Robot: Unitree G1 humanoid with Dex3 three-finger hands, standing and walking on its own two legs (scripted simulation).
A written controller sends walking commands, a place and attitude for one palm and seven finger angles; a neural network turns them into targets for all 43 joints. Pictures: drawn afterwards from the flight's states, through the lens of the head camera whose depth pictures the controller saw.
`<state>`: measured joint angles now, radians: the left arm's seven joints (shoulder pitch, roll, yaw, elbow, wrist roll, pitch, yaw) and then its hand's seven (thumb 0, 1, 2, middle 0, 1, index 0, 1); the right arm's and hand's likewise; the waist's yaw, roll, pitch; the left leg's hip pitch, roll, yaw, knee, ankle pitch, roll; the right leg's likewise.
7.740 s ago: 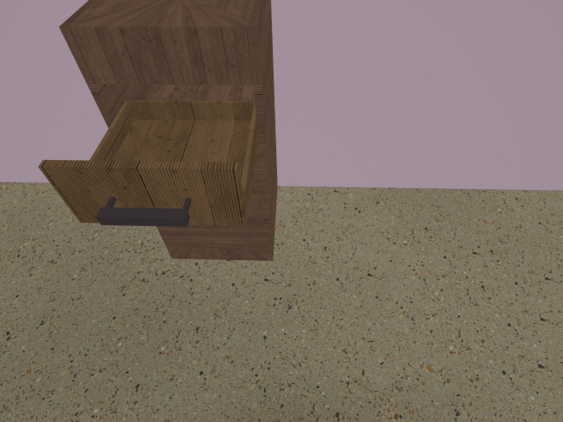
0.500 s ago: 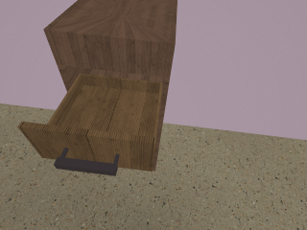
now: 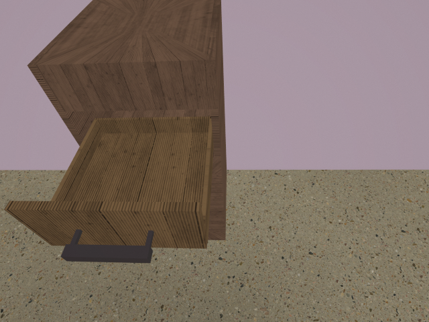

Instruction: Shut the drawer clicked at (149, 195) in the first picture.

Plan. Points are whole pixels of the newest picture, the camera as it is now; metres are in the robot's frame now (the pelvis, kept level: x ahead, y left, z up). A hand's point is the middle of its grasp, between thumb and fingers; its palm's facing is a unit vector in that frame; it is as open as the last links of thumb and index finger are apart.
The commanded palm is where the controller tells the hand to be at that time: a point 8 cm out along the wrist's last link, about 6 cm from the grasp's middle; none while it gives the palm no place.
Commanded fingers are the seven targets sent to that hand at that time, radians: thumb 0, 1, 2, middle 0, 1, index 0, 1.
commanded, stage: look again from close up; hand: left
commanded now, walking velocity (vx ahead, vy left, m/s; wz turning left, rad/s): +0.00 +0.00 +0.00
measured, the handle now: (110, 243) +0.28 +0.24 -0.04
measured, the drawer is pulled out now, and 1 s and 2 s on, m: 0.30 0.30 0.30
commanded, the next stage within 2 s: raise the hand and make a fist in 0.30 s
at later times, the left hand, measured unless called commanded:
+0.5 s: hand out of the picture +0.10 +0.19 -0.10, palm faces +0.21 -0.96 -0.19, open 7.3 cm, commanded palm +0.07 +0.23 -0.06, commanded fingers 0.00 0.90 0.90 -0.32 -0.43 -0.32 -0.43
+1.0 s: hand out of the picture +0.11 +0.17 -0.02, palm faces -0.07 -1.00 +0.00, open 5.0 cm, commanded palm +0.09 +0.24 -0.01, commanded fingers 0.00 0.90 0.90 -0.82 -0.97 -0.82 -0.97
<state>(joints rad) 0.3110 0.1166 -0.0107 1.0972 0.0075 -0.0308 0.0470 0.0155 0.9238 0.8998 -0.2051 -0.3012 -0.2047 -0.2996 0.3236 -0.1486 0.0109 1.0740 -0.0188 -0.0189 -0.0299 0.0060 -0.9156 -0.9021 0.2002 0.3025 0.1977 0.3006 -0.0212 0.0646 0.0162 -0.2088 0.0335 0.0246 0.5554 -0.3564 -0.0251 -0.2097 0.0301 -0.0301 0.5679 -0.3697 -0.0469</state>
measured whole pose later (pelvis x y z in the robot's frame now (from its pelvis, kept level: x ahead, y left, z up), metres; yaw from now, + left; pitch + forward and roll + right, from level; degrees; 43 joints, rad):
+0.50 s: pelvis -0.01 +0.00 +0.01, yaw +0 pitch +0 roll +0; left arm 0.45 0.16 0.02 0.43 -0.10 -0.03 0.08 0.02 0.92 0.90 -0.22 -0.31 -0.22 -0.31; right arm 0.30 -0.20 0.00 0.94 0.01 -0.16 -0.07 0.00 -0.91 -0.90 0.20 0.30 0.20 0.30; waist 0.01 0.02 0.01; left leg -0.19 0.03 0.03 0.50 -0.31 -0.02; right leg -0.20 0.03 -0.03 0.51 -0.32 -0.04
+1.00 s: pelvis -0.10 +0.02 -0.08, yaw +3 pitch +9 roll -2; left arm 0.34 0.20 0.02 -0.02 -0.22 -0.34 -0.24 0.02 0.90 0.90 -0.63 -0.77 -0.63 -0.76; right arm 0.19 -0.20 0.05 0.51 0.03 -0.24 -0.06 0.01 -0.90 -0.90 0.20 0.30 0.20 0.30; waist 0.02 0.03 -0.10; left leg -0.84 0.01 -0.03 1.14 -0.46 0.01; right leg -0.80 -0.01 -0.09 1.10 -0.47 -0.02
